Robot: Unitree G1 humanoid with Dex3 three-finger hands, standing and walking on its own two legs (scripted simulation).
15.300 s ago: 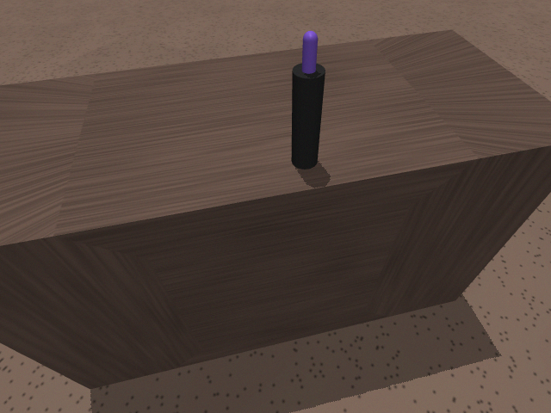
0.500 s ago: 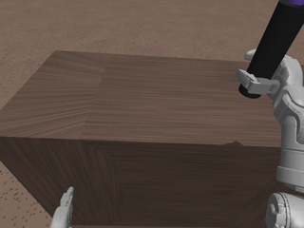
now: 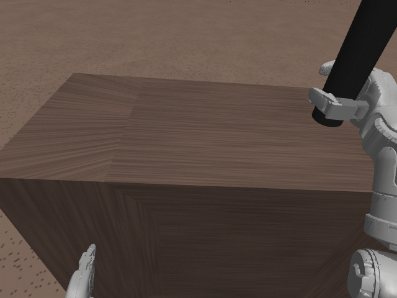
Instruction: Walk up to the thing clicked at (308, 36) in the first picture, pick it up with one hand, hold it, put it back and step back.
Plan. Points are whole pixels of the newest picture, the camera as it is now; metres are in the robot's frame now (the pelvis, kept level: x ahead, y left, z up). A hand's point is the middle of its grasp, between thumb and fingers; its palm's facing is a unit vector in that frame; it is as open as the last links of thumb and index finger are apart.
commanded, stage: hold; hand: right
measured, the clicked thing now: (361, 48) +0.35 -0.18 +0.38
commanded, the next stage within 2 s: none
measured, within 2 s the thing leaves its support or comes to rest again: neither
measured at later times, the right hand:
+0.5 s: hand (335, 85) +0.34 -0.16 +0.32, palm faces +0.12 +0.99 -0.03, open 7.2 cm
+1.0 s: hand (342, 83) +0.34 -0.17 +0.33, palm faces +0.14 +0.99 -0.03, open 7.2 cm
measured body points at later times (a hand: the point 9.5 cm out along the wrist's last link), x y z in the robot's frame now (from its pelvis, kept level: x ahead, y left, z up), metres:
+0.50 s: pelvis +0.00 +0.00 +0.00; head -0.05 +0.05 +0.44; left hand +0.18 +0.26 -0.07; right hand +0.33 -0.21 +0.32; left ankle +0.02 +0.14 -0.73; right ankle +0.02 -0.15 -0.73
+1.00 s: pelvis +0.00 +0.00 +0.00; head -0.05 +0.05 +0.44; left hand +0.18 +0.26 -0.07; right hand +0.33 -0.22 +0.33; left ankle +0.02 +0.14 -0.73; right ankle +0.02 -0.15 -0.73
